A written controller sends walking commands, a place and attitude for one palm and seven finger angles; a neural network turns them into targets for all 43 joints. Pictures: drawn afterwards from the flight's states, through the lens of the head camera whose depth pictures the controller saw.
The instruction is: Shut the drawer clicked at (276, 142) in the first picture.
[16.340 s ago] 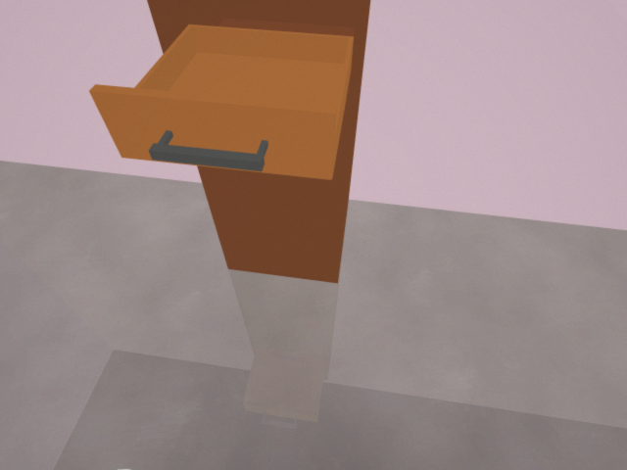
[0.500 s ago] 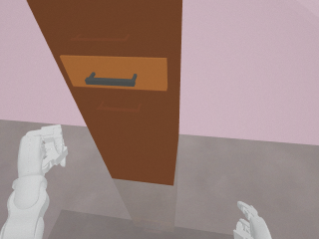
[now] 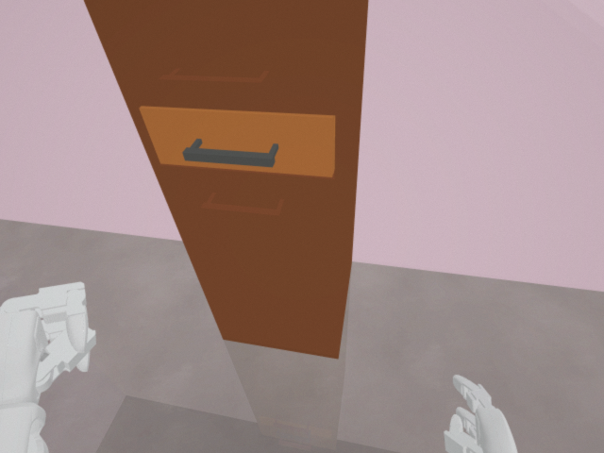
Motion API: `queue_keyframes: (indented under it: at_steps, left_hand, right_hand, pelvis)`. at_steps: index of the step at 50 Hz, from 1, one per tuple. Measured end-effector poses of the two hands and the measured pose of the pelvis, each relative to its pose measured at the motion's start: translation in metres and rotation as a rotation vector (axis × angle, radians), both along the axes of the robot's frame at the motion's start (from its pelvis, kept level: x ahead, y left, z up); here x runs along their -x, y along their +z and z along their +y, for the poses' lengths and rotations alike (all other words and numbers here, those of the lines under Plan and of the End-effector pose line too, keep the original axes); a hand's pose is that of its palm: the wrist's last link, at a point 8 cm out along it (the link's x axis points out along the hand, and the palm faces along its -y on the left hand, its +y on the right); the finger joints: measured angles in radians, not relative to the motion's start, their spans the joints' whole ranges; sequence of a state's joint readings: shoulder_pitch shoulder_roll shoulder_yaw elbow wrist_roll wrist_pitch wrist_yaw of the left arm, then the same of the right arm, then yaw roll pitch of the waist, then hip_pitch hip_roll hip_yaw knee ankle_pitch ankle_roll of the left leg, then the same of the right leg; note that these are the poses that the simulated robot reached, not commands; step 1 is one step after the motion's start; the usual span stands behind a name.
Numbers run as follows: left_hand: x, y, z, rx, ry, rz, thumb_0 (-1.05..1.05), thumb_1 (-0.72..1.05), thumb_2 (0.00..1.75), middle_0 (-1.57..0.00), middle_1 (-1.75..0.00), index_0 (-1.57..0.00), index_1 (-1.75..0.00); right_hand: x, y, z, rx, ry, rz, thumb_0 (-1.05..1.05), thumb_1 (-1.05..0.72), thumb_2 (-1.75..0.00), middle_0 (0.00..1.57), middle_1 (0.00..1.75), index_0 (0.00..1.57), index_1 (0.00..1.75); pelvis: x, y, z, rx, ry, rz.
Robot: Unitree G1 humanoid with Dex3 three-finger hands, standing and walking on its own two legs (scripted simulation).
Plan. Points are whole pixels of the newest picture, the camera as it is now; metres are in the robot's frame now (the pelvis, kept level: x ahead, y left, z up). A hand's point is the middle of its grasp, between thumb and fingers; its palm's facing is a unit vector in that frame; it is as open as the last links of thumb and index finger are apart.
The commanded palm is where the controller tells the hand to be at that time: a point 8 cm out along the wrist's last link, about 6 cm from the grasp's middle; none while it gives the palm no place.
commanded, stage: step back with the hand held close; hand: left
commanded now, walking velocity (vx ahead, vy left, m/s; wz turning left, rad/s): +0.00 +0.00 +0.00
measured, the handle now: (232, 151) +0.61 +0.22 +0.09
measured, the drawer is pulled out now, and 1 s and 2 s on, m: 0.00 0.00 0.00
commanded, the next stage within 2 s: stop stepping back and stand still in 1.48 s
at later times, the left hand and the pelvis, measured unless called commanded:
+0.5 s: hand (69, 350) +0.16 +0.26 +0.15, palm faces +0.27 -0.82 -0.50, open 3.2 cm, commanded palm +0.10 +0.30 +0.17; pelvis -0.03 +0.02 +0.00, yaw -1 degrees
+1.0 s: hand (6, 412) +0.10 +0.27 +0.16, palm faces +0.35 -0.83 -0.42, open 3.2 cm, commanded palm +0.03 +0.32 +0.17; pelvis -0.10 +0.04 -0.02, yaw +0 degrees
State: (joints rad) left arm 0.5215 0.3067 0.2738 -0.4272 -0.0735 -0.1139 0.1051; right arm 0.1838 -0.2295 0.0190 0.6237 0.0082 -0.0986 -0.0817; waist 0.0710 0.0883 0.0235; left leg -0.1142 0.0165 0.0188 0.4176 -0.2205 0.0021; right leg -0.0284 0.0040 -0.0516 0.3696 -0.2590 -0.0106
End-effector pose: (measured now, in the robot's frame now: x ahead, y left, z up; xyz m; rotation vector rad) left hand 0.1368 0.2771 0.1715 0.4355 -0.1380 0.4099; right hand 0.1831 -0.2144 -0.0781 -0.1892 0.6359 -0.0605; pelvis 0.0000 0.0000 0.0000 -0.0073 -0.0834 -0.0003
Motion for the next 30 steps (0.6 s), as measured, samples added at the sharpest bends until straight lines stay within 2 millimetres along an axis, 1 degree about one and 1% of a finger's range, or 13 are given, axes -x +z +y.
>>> queue_keyframes:
  at_steps: [5,10,16,22,30]
  left_hand:
    - [-0.005,0.0,-0.001,0.009,-0.018,-0.011,0.01,0.89,0.9,-1.41,-1.6,-1.41,-1.59]
    - [-0.01,0.011,0.006,-0.062,-0.054,-0.034,0.01,0.89,0.9,-1.41,-1.6,-1.41,-1.59]
    - [-0.012,0.002,0.01,-0.083,-0.109,0.037,0.01,0.89,0.9,-1.4,-1.6,-1.41,-1.59]
    - [-0.001,-0.003,0.017,-0.103,-0.138,0.069,0.01,0.89,0.9,-1.4,-1.6,-1.41,-1.59]
    - [0.025,0.003,0.025,-0.133,-0.138,0.006,0.01,0.89,0.9,-1.4,-1.6,-1.41,-1.59]
  right_hand:
    - [0.002,0.003,0.004,-0.003,0.001,-0.009,0.02,-0.9,-0.89,0.2,0.3,0.2,0.3]
    - [0.009,0.004,0.001,0.005,-0.019,0.026,0.02,-0.9,-0.89,0.2,0.3,0.21,0.3]
    - [0.027,0.001,-0.008,0.033,-0.09,0.09,0.01,-0.9,-0.89,0.2,0.3,0.21,0.3]
    - [0.05,-0.001,-0.009,0.058,-0.134,0.135,0.01,-0.9,-0.89,0.2,0.3,0.2,0.3]
    - [0.074,-0.001,0.004,0.06,-0.122,0.114,0.02,-0.9,-0.89,0.2,0.3,0.2,0.3]
  pelvis:
    - [0.0,0.0,0.001,0.0,-0.005,-0.003]
    - [0.003,0.0,0.004,0.011,-0.009,0.036]
    - [0.011,0.0,0.014,0.009,-0.017,0.077]
    - [0.025,-0.003,0.022,0.008,-0.019,0.093]
    - [0.05,-0.008,0.027,0.015,-0.014,0.095]
